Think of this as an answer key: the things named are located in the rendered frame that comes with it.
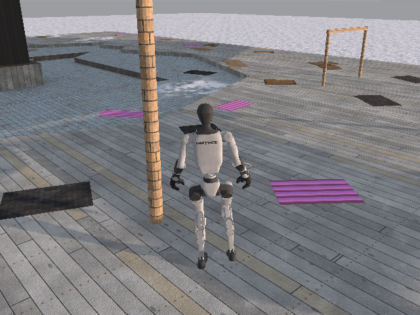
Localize left robot upper arm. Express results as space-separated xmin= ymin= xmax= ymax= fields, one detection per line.
xmin=177 ymin=133 xmax=193 ymax=169

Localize right robot hand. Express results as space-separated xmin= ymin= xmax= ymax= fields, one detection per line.
xmin=236 ymin=175 xmax=251 ymax=189

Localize robot right forearm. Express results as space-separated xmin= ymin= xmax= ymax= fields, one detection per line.
xmin=236 ymin=156 xmax=249 ymax=178

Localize robot left thigh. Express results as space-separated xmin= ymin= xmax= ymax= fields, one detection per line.
xmin=189 ymin=184 xmax=206 ymax=228

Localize robot right shin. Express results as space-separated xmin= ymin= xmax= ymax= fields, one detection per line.
xmin=224 ymin=207 xmax=234 ymax=253

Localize right robot upper arm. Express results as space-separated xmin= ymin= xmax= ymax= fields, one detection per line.
xmin=220 ymin=131 xmax=241 ymax=167

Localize left robot hand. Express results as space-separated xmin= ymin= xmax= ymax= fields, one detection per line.
xmin=170 ymin=178 xmax=184 ymax=190

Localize robot left forearm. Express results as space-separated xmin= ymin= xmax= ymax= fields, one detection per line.
xmin=171 ymin=159 xmax=183 ymax=181

